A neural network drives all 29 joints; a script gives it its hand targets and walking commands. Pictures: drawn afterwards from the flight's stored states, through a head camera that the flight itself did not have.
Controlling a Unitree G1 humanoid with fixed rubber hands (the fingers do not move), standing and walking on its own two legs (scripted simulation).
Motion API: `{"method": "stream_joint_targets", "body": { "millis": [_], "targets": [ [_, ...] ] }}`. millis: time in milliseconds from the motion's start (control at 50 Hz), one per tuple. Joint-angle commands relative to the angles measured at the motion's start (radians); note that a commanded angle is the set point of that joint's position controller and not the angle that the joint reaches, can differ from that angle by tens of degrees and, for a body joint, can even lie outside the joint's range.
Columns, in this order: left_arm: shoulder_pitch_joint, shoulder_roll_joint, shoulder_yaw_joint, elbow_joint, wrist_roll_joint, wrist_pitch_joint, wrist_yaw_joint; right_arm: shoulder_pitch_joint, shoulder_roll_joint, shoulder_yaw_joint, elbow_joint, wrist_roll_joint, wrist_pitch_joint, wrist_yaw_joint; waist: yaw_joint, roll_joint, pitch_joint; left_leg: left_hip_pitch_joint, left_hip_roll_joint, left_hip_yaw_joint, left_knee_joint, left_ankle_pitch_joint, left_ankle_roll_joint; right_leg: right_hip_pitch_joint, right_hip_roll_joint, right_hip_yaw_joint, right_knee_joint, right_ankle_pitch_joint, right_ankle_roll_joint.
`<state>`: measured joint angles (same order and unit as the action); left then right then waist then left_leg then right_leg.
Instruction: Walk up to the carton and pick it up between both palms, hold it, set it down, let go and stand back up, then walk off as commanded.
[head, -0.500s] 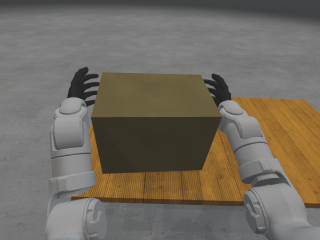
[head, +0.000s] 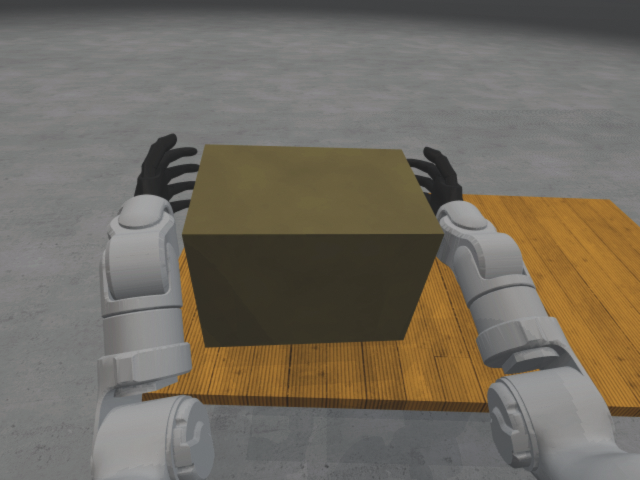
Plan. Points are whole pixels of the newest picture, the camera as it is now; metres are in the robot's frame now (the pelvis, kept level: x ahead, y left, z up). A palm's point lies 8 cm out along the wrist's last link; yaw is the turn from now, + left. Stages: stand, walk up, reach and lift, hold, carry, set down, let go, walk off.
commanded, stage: hold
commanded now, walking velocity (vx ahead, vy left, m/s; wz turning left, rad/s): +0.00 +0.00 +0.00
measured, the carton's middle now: (306, 244) +0.36 +0.00 +0.17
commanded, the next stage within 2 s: set down in 0.34 s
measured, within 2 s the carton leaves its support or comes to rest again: neither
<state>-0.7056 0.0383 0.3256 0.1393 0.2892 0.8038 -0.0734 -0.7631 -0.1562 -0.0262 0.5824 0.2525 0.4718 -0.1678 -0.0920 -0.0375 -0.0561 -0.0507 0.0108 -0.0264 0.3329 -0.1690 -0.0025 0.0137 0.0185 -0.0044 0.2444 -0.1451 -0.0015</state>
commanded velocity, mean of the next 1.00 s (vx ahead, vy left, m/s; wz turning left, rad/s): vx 0.00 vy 0.00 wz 0.00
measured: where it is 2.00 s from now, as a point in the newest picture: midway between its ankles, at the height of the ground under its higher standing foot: outside the picture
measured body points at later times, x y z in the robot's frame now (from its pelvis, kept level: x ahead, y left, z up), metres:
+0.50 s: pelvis +0.00 +0.00 +0.00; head -0.06 +0.02 +0.45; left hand +0.38 +0.17 +0.25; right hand +0.38 -0.18 +0.22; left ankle +0.02 +0.12 -0.75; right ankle +0.00 -0.12 -0.75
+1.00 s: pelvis +0.02 +0.00 +0.00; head -0.01 +0.03 +0.45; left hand +0.41 +0.16 +0.19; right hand +0.39 -0.18 +0.16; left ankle +0.02 +0.12 -0.75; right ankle +0.00 -0.12 -0.75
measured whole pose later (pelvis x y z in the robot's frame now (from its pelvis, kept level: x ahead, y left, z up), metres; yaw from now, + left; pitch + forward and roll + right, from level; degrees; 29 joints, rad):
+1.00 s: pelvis +0.02 +0.00 +0.00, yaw +1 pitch -8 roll -1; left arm -0.62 0.02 0.27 0.19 0.26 0.51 -0.07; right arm -0.58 -0.08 -0.10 0.59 0.13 0.06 -0.15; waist -0.09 -0.07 0.07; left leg 0.01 0.00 -0.03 0.32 -0.19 0.00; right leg 0.08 0.00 -0.03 0.24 -0.18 0.00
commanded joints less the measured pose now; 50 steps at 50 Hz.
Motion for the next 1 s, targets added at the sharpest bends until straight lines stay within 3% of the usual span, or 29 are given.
{"method": "stream_joint_targets", "body": {
  "millis": [0,320,340,440,540,640,680,740,860,900,920,980],
  "targets": [
    [-0.623,-0.515,-0.45,-0.074,-0.188,-0.061,-0.137,-0.809,0.57,0.29,-0.352,0.126,-0.053,0.129,-0.006,0.059,-0.327,0.059,-0.051,0.056,-0.029,0.226,-0.021,0.078,0.054,-0.024,-0.01,0.178,0.017],
    [-0.627,-0.514,-0.452,-0.076,-0.19,-0.061,-0.136,-0.812,0.572,0.292,-0.354,0.128,-0.053,0.129,-0.005,0.061,-0.33,0.061,-0.052,0.056,-0.027,0.227,-0.02,0.076,0.054,-0.024,-0.009,0.18,0.018],
    [-0.639,-0.513,-0.468,-0.134,-0.214,-0.066,-0.138,-0.771,0.557,0.292,-0.427,0.152,-0.055,0.131,-0.008,0.059,-0.29,0.095,-0.06,0.064,-0.03,0.23,-0.027,0.037,0.063,-0.032,0.01,0.191,0.045],
    [-0.657,-0.494,-0.422,-0.047,-0.182,-0.083,-0.152,-0.815,0.523,0.252,-0.365,0.089,-0.082,0.144,-0.004,0.056,-0.301,0.084,-0.056,0.068,-0.057,0.136,-0.017,0.034,0.048,-0.039,-0.002,0.118,0.033],
    [-0.669,-0.482,-0.382,-0.007,-0.15,-0.163,-0.164,-0.854,0.521,0.213,-0.351,0.011,-0.196,0.151,0.003,0.052,-0.337,0.125,-0.052,0.073,-0.058,0.172,-0.015,0.05,0.037,-0.06,-0.004,0.139,0.031],
    [-0.552,-0.416,-0.26,0.151,-0.051,-0.228,-0.206,-0.71,0.496,0.104,-0.197,-0.119,-0.315,0.166,0.009,0.001,-0.176,0.086,-0.05,0.101,-0.104,0.059,0.013,0.06,0.014,-0.078,-0.034,0.037,0.043],
    [-0.53,-0.412,-0.249,0.161,-0.037,-0.246,-0.215,-0.666,0.488,0.1,-0.177,-0.147,-0.352,0.167,0.007,-0.005,-0.161,0.094,-0.051,0.112,-0.106,0.082,0.014,0.085,0.011,-0.084,-0.032,0.068,0.048],
    [-0.512,-0.422,-0.284,0.133,-0.045,-0.277,-0.207,-0.653,0.485,0.128,-0.212,-0.156,-0.411,0.162,0.002,0.005,-0.192,0.134,-0.051,0.115,-0.078,0.188,0.0,0.112,0.018,-0.094,-0.016,0.173,0.055],
    [-0.509,-0.49,-0.459,0.006,-0.128,-0.333,-0.148,-0.679,0.502,0.246,-0.351,-0.104,-0.504,0.149,-0.012,0.047,-0.351,0.267,-0.039,0.087,0.015,0.446,-0.05,0.109,0.039,-0.117,0.015,0.347,0.056],
    [-0.516,-0.503,-0.505,-0.029,-0.153,-0.346,-0.128,-0.687,0.509,0.273,-0.388,-0.087,-0.516,0.145,-0.01,0.05,-0.394,0.28,-0.04,0.081,0.029,0.476,-0.056,0.115,0.041,-0.112,0.022,0.387,0.057],
    [-0.525,-0.52,-0.539,-0.049,-0.171,-0.35,-0.115,-0.687,0.49,0.263,-0.397,-0.086,-0.52,0.147,-0.029,0.063,-0.409,0.298,-0.033,0.068,0.035,0.488,-0.065,0.089,0.046,-0.12,0.023,0.376,0.052],
    [-0.505,-0.507,-0.543,-0.044,-0.174,-0.351,-0.102,-0.659,0.488,0.273,-0.381,-0.082,-0.509,0.146,-0.018,0.056,-0.394,0.283,-0.036,0.069,0.027,0.452,-0.061,0.089,0.04,-0.107,0.019,0.386,0.053]
  ]
}}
